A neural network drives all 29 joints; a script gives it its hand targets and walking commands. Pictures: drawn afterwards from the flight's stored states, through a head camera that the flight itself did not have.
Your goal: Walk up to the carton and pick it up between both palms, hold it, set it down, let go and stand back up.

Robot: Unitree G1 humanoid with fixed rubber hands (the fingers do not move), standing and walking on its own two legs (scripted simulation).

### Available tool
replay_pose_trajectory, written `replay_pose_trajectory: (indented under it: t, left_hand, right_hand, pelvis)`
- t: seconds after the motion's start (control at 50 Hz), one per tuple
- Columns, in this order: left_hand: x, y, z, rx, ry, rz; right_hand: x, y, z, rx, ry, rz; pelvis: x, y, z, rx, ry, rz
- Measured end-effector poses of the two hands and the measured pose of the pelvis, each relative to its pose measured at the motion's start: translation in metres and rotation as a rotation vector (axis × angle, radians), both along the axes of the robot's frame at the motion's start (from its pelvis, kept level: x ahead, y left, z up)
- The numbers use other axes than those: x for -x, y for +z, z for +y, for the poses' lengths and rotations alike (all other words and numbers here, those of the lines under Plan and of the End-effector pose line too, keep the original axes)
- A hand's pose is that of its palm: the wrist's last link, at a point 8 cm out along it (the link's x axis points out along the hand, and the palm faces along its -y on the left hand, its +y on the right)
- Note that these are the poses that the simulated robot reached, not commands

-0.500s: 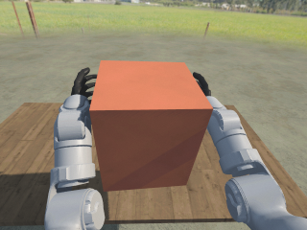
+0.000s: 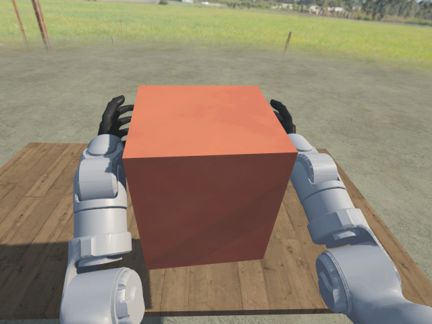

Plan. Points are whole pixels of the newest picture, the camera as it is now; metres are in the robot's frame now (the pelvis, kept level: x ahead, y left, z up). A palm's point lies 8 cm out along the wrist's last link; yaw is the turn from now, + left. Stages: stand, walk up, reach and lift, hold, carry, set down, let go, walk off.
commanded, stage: hold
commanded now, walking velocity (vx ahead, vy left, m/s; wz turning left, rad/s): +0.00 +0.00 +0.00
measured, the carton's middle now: (203, 175) +0.33 +0.00 +0.20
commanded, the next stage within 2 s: none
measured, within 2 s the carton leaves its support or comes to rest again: neither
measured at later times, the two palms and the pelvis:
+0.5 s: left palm (108, 138) +0.36 +0.15 +0.26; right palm (282, 139) +0.36 -0.15 +0.25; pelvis -0.01 +0.00 +0.00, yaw +0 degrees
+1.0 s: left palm (113, 139) +0.36 +0.15 +0.26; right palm (284, 143) +0.36 -0.16 +0.25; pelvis +0.00 +0.00 +0.00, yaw -1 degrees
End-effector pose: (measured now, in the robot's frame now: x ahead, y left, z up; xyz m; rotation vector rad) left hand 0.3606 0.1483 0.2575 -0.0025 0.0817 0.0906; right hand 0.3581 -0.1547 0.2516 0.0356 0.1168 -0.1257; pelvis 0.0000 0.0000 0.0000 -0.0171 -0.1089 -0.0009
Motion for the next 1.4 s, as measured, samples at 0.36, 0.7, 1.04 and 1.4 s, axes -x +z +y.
replay_pose_trajectory:
  t: [0.36, 0.7, 1.04, 1.4]
  left_hand:
    - [0.005, 0.009, 0.000, 0.000, 0.016, 0.005]
    - [0.002, 0.005, 0.005, 0.010, 0.008, -0.005]
    - [0.000, 0.004, -0.003, -0.008, 0.011, 0.009]
    - [0.006, 0.002, -0.001, 0.000, 0.017, 0.000]
  right_hand:
    - [0.002, -0.003, 0.001, -0.008, 0.012, 0.005]
    - [0.000, 0.004, 0.005, 0.001, 0.007, -0.003]
    - [-0.001, -0.006, -0.002, -0.009, 0.007, 0.011]
    - [0.001, -0.003, -0.001, -0.010, 0.014, 0.005]
  pelvis:
    - [0.006, 0.000, 0.000, -0.005, -0.009, -0.012]
    - [0.002, 0.000, -0.001, -0.002, -0.001, 0.002]
    - [0.000, 0.000, 0.001, -0.004, -0.012, -0.006]
    - [0.000, 0.000, -0.003, -0.002, -0.001, -0.018]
